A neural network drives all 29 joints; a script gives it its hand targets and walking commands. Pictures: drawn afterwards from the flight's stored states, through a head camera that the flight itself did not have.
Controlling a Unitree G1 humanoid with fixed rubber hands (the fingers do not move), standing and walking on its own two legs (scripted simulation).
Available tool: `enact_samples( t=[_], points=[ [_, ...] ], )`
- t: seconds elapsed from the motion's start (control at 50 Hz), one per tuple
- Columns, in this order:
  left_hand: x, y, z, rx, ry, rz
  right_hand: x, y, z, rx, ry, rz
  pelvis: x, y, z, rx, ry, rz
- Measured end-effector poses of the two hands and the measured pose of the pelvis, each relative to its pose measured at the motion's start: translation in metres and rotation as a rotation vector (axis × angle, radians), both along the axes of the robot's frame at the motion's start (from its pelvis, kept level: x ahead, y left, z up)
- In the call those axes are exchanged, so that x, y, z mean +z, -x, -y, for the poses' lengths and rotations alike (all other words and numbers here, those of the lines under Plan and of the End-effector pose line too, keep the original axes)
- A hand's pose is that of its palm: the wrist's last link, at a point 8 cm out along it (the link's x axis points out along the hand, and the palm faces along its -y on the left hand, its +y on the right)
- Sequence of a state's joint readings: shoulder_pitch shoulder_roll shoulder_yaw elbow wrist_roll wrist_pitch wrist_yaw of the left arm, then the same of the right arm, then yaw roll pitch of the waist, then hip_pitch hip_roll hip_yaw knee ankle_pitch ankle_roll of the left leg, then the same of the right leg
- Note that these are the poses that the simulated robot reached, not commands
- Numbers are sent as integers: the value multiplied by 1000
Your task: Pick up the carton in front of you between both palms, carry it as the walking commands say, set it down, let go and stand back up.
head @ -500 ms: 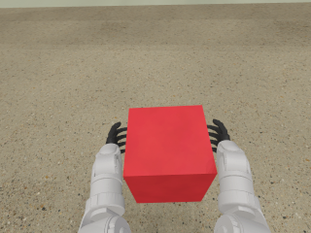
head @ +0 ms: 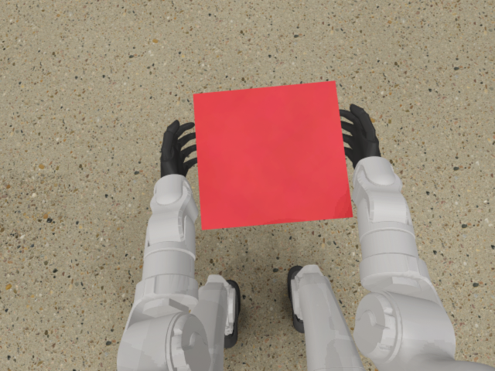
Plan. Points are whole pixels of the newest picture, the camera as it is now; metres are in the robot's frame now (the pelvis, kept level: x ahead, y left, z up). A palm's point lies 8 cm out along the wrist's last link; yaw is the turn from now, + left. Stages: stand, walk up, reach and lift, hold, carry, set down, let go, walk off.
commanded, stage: set down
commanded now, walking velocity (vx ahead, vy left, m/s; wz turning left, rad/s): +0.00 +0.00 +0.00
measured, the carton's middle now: (266, 169) +0.43 -0.03 -0.15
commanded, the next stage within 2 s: none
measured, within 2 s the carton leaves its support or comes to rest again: rests again in 1.46 s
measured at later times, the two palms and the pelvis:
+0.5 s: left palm (197, 170) +0.46 +0.12 -0.23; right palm (337, 163) +0.46 -0.18 -0.24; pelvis -0.02 -0.02 -0.14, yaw +2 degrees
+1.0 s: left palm (213, 176) +0.49 +0.11 -0.39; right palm (325, 169) +0.49 -0.19 -0.40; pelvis -0.04 +0.00 -0.25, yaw +3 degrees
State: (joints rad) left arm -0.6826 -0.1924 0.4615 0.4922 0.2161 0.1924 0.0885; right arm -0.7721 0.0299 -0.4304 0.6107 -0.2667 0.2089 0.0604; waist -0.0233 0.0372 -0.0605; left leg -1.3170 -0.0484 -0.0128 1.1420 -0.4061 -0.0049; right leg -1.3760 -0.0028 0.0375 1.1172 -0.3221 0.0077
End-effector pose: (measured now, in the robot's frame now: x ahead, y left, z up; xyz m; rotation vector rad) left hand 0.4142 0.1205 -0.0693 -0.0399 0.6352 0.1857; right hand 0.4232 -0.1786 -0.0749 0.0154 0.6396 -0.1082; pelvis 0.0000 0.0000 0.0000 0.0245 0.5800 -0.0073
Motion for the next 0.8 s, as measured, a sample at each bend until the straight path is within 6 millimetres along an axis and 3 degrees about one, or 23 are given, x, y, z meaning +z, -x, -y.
enact_samples(
  t=[0.42,0.8],
  points=[
    [-131,-41,3,-24,-22,-32,-138,-33,3,-17,-12,-33,-121,20,17,6,-26,-224],
    [-256,-63,7,-47,-9,-68,-254,-54,7,-12,32,-69,-206,35,6,21,-15,-258]
  ],
)
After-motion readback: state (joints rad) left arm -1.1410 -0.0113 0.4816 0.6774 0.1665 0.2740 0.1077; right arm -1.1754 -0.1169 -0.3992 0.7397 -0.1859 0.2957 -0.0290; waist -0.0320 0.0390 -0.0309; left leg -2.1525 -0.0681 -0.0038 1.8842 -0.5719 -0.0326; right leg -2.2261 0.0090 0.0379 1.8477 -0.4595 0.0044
